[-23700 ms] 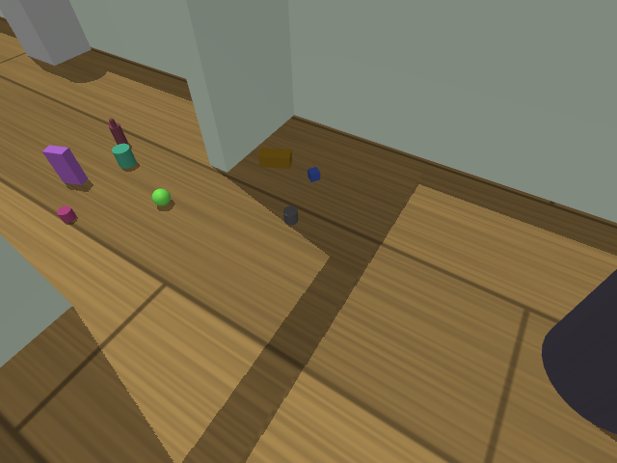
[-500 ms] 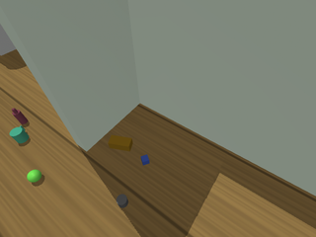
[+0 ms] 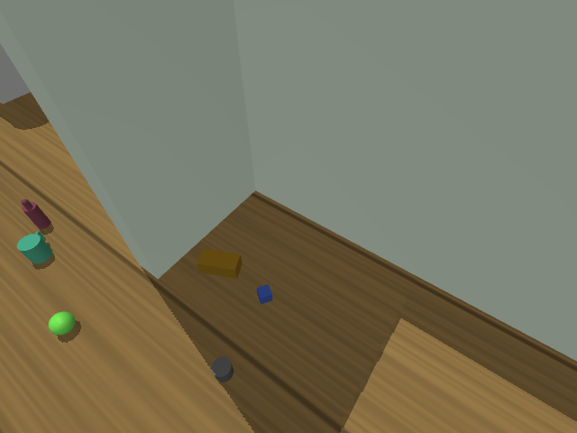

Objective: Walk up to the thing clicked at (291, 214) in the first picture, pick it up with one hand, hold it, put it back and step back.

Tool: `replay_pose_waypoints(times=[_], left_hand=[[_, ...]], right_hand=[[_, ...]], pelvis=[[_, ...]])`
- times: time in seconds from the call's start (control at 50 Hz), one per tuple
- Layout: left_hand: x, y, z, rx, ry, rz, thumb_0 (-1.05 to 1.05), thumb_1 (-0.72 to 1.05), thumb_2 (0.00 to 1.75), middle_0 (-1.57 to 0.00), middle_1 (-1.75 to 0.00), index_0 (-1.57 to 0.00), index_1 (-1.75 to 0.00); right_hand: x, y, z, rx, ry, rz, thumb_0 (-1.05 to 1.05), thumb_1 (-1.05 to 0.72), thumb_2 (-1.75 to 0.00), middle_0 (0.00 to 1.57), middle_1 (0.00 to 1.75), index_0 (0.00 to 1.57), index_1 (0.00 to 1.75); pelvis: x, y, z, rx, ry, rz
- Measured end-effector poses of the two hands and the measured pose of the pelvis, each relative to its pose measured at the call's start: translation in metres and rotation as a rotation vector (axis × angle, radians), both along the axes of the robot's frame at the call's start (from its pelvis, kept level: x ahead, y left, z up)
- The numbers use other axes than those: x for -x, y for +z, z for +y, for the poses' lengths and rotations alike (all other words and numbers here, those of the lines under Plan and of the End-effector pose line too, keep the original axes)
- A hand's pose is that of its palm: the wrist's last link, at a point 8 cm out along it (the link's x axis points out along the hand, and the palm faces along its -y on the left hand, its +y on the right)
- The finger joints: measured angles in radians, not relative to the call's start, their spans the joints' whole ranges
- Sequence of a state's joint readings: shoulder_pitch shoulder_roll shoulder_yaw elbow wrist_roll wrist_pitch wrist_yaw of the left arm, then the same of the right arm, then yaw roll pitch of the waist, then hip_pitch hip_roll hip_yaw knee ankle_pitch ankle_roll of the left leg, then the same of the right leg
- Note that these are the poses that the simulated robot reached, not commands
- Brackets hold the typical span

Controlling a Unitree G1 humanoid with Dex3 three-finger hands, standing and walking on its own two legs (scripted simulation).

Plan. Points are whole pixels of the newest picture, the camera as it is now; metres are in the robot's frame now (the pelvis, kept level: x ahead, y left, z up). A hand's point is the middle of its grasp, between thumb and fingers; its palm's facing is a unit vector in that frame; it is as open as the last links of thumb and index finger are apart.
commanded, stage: stand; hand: left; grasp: from above
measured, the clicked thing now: (222, 369) +0.42 +0.25 -0.75
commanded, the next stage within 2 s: rise first in 0.64 s
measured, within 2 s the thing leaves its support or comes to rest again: neither
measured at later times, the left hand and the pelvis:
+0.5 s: hand out of the picture +0.06 +0.26 -0.16, palm faces -0.03 -0.94 -0.34, open 7.4 cm; pelvis +0.00 +0.00 +0.00, yaw +0 degrees
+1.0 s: hand out of the picture +0.15 +0.25 -0.17, palm faces -0.02 -0.94 -0.34, open 9.4 cm; pelvis -0.02 +0.00 -0.02, yaw -1 degrees
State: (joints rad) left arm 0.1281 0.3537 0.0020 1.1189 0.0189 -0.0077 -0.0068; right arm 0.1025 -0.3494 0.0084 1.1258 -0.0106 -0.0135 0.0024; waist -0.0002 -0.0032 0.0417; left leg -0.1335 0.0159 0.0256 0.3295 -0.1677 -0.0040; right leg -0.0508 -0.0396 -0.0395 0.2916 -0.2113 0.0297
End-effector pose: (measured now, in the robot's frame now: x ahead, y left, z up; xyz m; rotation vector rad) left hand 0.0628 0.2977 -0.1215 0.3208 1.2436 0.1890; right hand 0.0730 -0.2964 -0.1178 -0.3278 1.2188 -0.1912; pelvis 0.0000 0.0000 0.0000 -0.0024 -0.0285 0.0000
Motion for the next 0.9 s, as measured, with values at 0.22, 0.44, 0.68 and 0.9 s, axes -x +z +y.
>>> replay_pose_waypoints(times=[0.22, 0.44, 0.68, 0.9], left_hand=[[0.003, -0.001, 0.001, 0.002, 0.002, 0.004, 0.01, 0.9, 0.9, -0.2, -0.3, -0.2, -0.3], [0.008, -0.001, 0.002, 0.001, 0.01, 0.021, 0.01, 0.9, 0.9, -0.2, -0.3, -0.2, -0.3], [0.005, 0.0, 0.002, 0.0, 0.006, 0.008, 0.01, 0.9, 0.9, -0.2, -0.3, -0.2, -0.3], [-0.046, -0.008, -0.003, 0.017, 0.03, -0.118, 0.01, 0.71, 0.92, -0.19, -0.49, -0.18, -0.49]], right_hand=[[0.004, 0.0, 0.001, -0.001, -0.001, 0.005, 0.01, -0.91, -0.9, 0.2, 0.3, 0.2, 0.3], [0.006, -0.002, 0.003, -0.003, -0.001, 0.017, 0.01, -0.91, -0.9, 0.2, 0.3, 0.2, 0.3], [0.003, -0.001, 0.003, -0.003, 0.003, 0.0, 0.01, -0.91, -0.9, 0.2, 0.3, 0.2, 0.3], [-0.004, -0.003, 0.02, -0.025, -0.001, -0.128, 0.01, -0.93, -0.9, 0.2, 0.3, 0.2, 0.3]], pelvis=[[0.001, 0.0, 0.001, -0.001, 0.001, -0.002], [0.001, 0.0, 0.001, -0.001, 0.0, -0.001], [0.001, 0.0, 0.002, -0.001, -0.001, -0.003], [0.017, -0.011, -0.001, 0.004, 0.004, 0.087]])
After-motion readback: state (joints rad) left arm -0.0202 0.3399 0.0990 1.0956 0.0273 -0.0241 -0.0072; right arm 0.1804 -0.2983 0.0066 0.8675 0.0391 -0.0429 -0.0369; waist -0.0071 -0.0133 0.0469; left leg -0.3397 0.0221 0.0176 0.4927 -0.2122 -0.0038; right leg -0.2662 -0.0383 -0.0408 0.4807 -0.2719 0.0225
